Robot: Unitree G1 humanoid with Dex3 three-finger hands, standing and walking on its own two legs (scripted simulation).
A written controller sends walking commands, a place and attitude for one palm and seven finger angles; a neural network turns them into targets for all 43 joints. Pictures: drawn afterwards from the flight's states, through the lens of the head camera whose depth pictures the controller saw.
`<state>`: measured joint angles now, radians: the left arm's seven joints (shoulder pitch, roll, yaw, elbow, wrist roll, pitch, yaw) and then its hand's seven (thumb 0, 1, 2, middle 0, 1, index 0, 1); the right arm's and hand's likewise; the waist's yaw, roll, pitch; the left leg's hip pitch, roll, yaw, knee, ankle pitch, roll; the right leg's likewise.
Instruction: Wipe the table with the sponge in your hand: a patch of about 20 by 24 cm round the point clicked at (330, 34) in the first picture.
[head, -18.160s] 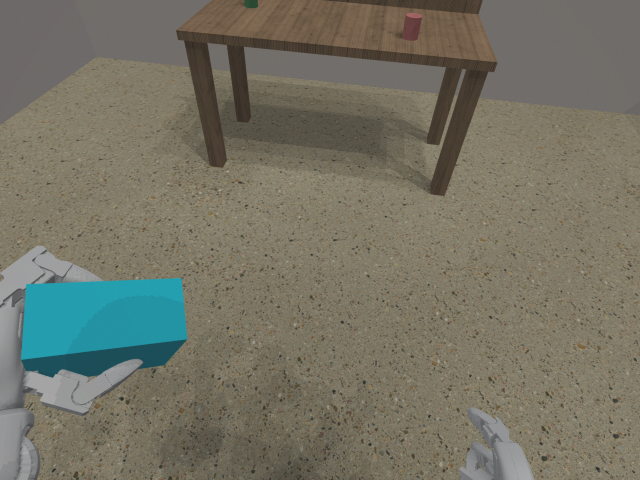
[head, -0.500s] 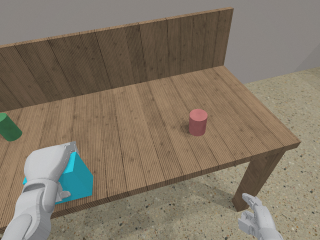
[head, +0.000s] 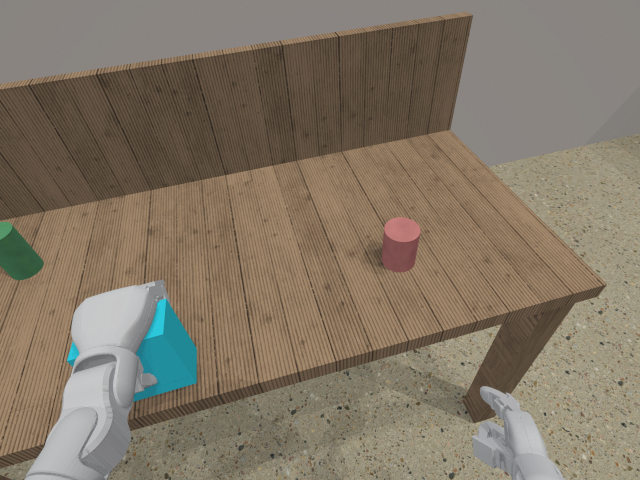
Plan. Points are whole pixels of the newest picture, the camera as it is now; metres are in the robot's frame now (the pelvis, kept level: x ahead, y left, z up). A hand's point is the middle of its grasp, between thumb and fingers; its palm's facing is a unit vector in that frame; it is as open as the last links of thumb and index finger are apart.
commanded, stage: move the sponge above the wiping area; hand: left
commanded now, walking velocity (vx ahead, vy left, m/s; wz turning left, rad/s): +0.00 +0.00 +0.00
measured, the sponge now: (146, 361) +0.24 +0.29 +0.00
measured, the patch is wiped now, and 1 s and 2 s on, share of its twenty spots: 0.00 0.00 0.00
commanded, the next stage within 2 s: lower the sponge onto the table in 1.26 s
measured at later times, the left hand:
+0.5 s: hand (157, 332) +0.27 +0.28 +0.03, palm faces -0.07 -0.08 -0.99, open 10.0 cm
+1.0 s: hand (166, 328) +0.28 +0.27 +0.03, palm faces -0.05 -0.08 -1.00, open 10.0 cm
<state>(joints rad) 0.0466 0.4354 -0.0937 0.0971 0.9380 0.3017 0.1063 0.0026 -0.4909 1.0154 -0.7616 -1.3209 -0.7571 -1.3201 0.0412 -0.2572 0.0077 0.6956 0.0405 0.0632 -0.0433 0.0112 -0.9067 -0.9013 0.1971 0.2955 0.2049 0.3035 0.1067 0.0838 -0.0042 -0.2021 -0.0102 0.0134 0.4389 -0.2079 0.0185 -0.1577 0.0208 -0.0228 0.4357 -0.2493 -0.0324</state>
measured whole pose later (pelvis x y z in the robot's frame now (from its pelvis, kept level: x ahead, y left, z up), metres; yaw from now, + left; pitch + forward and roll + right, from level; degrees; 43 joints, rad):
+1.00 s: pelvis +0.02 -0.01 +0.00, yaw +0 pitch +1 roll +0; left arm 0.00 0.39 -0.11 0.22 0.95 0.30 0.17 0.00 -0.49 1.02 -0.76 -1.32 -0.76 -1.32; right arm 0.09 -0.27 -0.02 0.69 0.05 0.08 -0.03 0.01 -0.91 -0.90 0.20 0.30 0.20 0.30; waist 0.08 0.08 -0.05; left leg -0.26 0.00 0.02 0.49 -0.25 0.01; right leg -0.22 0.03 -0.02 0.48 -0.29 -0.04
